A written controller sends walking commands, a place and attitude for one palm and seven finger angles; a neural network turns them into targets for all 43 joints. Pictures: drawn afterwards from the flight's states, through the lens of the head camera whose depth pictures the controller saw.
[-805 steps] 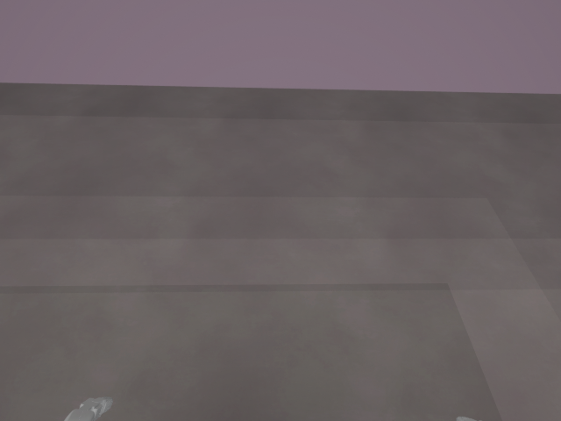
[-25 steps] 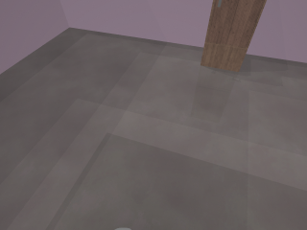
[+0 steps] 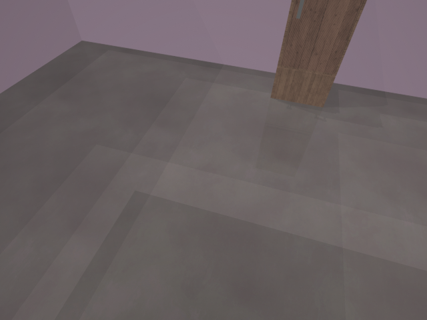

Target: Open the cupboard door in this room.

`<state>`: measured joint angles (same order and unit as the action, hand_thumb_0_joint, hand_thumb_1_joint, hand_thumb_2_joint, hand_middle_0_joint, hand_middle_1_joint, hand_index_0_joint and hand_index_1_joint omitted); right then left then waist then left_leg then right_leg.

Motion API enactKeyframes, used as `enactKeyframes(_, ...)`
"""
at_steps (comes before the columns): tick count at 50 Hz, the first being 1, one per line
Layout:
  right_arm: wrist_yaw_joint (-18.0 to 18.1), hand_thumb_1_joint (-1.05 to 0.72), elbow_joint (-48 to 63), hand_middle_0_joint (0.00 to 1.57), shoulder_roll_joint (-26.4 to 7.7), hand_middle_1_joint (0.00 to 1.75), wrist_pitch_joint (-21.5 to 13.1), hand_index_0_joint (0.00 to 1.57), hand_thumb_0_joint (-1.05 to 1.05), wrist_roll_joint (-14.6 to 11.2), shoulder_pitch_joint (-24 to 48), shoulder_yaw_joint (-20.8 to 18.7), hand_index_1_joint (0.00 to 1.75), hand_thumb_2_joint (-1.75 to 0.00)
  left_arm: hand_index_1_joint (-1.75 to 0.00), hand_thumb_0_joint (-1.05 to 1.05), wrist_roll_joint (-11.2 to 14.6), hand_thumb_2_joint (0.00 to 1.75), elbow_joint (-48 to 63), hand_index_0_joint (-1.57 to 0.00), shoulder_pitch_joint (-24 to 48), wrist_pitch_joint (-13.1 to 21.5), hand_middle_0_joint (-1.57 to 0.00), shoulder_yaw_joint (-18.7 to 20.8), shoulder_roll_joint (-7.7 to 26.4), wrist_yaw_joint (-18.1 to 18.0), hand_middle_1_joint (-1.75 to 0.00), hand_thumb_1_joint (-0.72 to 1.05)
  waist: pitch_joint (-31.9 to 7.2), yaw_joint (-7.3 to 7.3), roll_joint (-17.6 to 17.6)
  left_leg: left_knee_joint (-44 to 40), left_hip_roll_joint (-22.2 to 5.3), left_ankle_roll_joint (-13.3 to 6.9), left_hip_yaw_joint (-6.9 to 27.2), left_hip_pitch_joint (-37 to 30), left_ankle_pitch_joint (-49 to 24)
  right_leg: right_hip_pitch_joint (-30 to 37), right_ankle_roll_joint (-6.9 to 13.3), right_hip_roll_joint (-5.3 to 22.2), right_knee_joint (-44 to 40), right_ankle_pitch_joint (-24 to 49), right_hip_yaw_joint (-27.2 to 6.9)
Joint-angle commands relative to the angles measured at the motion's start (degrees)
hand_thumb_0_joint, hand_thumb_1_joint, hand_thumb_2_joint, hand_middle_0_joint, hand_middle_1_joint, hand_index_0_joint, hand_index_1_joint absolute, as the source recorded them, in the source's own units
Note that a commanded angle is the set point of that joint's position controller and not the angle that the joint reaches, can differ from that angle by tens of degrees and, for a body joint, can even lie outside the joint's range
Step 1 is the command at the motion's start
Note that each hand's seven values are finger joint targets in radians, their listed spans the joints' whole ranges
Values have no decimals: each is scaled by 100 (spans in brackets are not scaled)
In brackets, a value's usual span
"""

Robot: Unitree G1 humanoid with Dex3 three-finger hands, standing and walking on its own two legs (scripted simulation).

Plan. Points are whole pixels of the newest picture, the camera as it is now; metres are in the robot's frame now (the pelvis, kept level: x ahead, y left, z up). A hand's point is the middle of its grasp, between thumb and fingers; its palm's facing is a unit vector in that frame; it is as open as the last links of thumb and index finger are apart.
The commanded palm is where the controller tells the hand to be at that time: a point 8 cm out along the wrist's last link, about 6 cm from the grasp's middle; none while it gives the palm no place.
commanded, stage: stand and wait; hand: left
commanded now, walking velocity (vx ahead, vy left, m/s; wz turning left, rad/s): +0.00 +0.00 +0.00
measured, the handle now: (301, 3) +1.86 -0.46 -0.04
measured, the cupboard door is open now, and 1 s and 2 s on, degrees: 0 0 0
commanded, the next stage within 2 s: turn or walk to find it in 0.12 s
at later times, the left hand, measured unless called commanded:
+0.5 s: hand out of the picture +0.00 +0.13 -0.18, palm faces -0.01 -0.98 -0.22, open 7.4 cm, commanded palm none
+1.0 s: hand out of the picture +0.09 +0.08 -0.17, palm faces -0.03 -0.99 -0.13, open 7.4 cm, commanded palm none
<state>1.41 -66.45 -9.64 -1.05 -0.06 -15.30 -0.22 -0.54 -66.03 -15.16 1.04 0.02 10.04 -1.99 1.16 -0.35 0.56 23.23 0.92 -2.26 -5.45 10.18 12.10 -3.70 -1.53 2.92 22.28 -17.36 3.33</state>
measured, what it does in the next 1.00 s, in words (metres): walks ahead: left foot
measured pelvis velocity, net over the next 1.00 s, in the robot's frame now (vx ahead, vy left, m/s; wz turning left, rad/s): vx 0.25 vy -0.07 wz -0.17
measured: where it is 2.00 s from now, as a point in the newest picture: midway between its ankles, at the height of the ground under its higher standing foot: (235, 264)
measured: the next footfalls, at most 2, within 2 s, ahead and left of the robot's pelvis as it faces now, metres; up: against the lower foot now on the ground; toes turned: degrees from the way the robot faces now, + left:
left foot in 0.96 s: +0.37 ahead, -0.02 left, +0.00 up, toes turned -1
right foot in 1.50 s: +0.54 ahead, -0.21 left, +0.00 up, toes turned -10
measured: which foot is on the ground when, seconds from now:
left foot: down 0.00-0.46, up 0.48-0.94, down 0.96-1.00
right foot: down 0.00-0.98, up 1.00-1.00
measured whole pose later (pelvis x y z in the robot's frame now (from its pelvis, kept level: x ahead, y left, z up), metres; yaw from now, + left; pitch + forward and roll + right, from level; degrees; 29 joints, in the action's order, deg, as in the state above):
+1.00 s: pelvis +0.25 -0.07 -0.03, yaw -10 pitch +1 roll +0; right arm -0.8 -58.5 -7.1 -3.5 1.2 -2.2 -1.4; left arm -0.7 -71.5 -32.0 4.0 0.7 3.3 -2.0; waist 5.2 2.7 0.5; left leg 37.3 0.5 -6.7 -10.8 26.2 13.3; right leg 2.2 1.6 -0.7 38.4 -28.5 3.3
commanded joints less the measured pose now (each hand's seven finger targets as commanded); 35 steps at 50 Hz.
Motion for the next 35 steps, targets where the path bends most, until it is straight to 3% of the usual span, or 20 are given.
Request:
enactKeyframes(1, 64, -90, 154, 20, -731, 30, -136, 20, 0, 27, -229, -123, 30, -90, -30, 0, 14, 90, 120, -20, -410, 45, -20, 76, 638, -45, -30, 90, 142, 85, -5, -383, -830, 34, 803, -308, -1732, -292, 194, 490, -377, 1284, -301)
enactKeyframes(6, 57, -90, 154, 20, -787, 30, -121, 20, 0, 25, -214, -132, 30, -90, -30, 0, 15, 90, 173, -20, -355, 41, -20, 90, 733, -43, -30, 90, 270, 80, -27, -428, -816, 44, 781, -279, -1487, -287, 215, 497, -491, 1239, -330)
enactKeyframes(7, 51, -90, 99, 20, -639, 30, -107, 20, 0, 41, -300, -99, 30, -90, -30, 0, 22, 90, 125, -20, -410, 28, -20, 58, 564, -44, -30, 90, 209, 63, -48, -434, -810, 75, 719, -334, -1205, -295, 199, 489, -532, 1047, -345)
enactKeyframes(9, 28, -90, 48, 20, -569, 30, -46, 20, 0, 72, -482, -103, 30, -90, -30, 0, 11, 90, 89, -20, -471, -32, -20, 48, 452, -7, -30, 90, 286, 14, -135, -467, -826, 105, 647, -321, 20, -545, 243, 379, -331, 147, -319)
enactKeyframes(11, 4, -90, 119, 20, -716, 30, 5, 20, 0, 93, -426, -203, 30, -90, -30, 0, -31, 90, 143, -20, -454, -70, -20, 91, 463, 73, -30, 90, 525, -7, -384, -740, -1009, 26, 866, -144, 1558, -1009, 298, 206, -81, -715, -230)
enactKeyframes(14, -7, -90, 201, 20, -1052, 30, 33, 20, 0, 112, -523, -363, 30, -90, -30, 0, -95, 90, 308, -20, -394, -105, -20, 130, 336, 175, -30, 90, 898, -45, -1075, -1334, -1652, -374, 1608, 91, 3002, -1733, 260, -185, 1235, -970, 218)
enactKeyframes(16, -22, -90, 220, 20, -1127, 30, -6, 20, 0, 128, -704, -423, 30, -90, -30, 0, -94, 90, 450, -20, -218, -109, -20, 157, 269, 212, -30, 90, 845, -121, -1047, -1514, -2073, -732, 2009, -28, 2978, -2174, 303, -50, 2191, -1241, 158)
enactKeyframes(17, -29, -90, 239, 20, -1116, 30, -29, 20, 0, 143, -723, -426, 30, -90, -30, 0, -94, 90, 515, -20, -160, -83, -20, 177, 235, 228, -30, 90, 795, -126, -926, -1482, -2146, -786, 1982, 19, 2801, -2217, 322, 67, 2235, -1286, 66)
enactKeyframes(19, -36, -90, 292, 20, -1062, 30, -54, 20, 0, 164, -450, -418, 30, -90, -30, 0, -96, 90, 458, -20, -380, -22, -20, 198, 131, 259, -30, 90, 610, 54, -676, -1246, -2011, -617, 1450, 462, 2512, -1476, 324, 88, 1677, -1036, 150)
enactKeyframes(21, -47, -90, 428, 20, -950, 30, -33, 20, 0, 151, 67, -391, 30, -90, -30, 0, -106, 90, 102, -20, -1396, 20, -20, 220, 97, 254, -30, 90, 411, 570, -64, -97, -1443, -209, 530, 1347, 2508, -29, 307, -47, 469, -339, 304)
enactKeyframes(22, -59, -90, 563, 20, -596, 30, -40, 20, 0, 89, 226, -335, 30, -90, -30, 0, -146, 90, -46, -20, -1868, 73, -20, 296, 445, 190, -30, 90, 436, 754, 1222, 1380, -797, 93, -122, 2224, 2275, 533, 496, 643, -544, -1232, -895)
enactKeyframes(23, -112, -90, 866, 20, -361, 30, -68, 20, 0, 89, 643, -273, 30, -90, -30, 0, -104, 90, -135, -20, -2220, 101, -20, 382, 886, 112, -30, 90, 882, 912, 2258, 2766, -356, 288, -460, 3297, 2205, 513, 952, 1779, -1686, -2493, -2998)
enactKeyframes(24, -160, -90, 989, 20, -586, 30, -80, 20, 0, 140, 944, -323, 30, -90, -30, 0, -39, 90, -78, -20, -2152, 110, -20, 360, 856, 55, -30, 90, 1164, 820, 1315, 3337, -565, 223, 84, 3394, 1768, 14, 1209, 2063, -2028, -2966, -3540)
enactKeyframes(25, -187, -90, 898, 20, -591, 30, -54, 20, 0, 134, 911, -362, 30, -90, -30, 0, -24, 90, -42, -20, -1913, 164, -20, 352, 755, 35, -30, 90, 1354, 640, 1065, 3700, -720, 192, 184, 3392, 1280, -264, 1124, 2006, -2054, -2993, -3425)
enactKeyframes(26, -198, -90, 805, 20, -505, 30, -44, 20, 0, 144, 883, -375, 30, -90, -30, 0, -38, 90, -35, -20, -1771, 193, -20, 317, 585, 38, -30, 90, 1520, 531, 747, 3914, -794, 201, 280, 3394, 919, -418, 1043, 1881, -1941, -2492, -3105)
enactKeyframes(27, -204, -90, 732, 20, -469, 30, -53, 20, 0, 152, 712, -390, 30, -90, -30, 0, -56, 90, -18, -20, -1674, 233, -20, 262, 415, 47, -30, 90, 1442, 383, 379, 3960, -837, 225, 352, 3335, 600, -354, 956, 1722, -1746, -1723, -2642)
enactKeyframes(29, -225, -90, 573, 20, -317, 30, -53, 20, 0, 165, 490, -374, 30, -90, -30, 0, -51, 90, -51, -20, -1715, 317, -20, 212, 303, 60, -30, 90, 1065, 271, 52, 4079, -784, 319, 265, 3205, 73, 59, 778, 1335, -1445, 45, -1753)
enactKeyframes(32, -219, -90, 541, 20, -193, 30, -14, 20, 0, 139, 448, -356, 30, -90, -30, 0, -44, 90, -196, -20, -2048, 398, -20, 154, 213, 39, -30, 90, 624, 240, 361, 4219, -640, 405, 124, 3175, -210, 503, 370, 1000, -1065, 2470, -928)
enactKeyframes(34, -204, -90, 650, 20, -148, 30, 16, 20, 0, 111, 668, -329, 30, -90, -30, 0, -66, 90, -294, -20, -2253, 415, -20, 120, 112, -3, -30, 90, 640, 289, 652, 4105, -553, 411, 25, 3234, -253, 623, 194, 871, -923, 3613, -721)
enactKeyframes(35, -211, -90, 698, 20, -140, 30, 20, 20, 0, 91, 773, -322, 30, -90, -30, 0, -76, 90, -327, -20, -2254, 421, -20, 124, 121, -27, -30, 90, 648, 271, 735, 3975, -545, 423, -16, 3291, -301, 705, 205, 849, -914, 3873, -654)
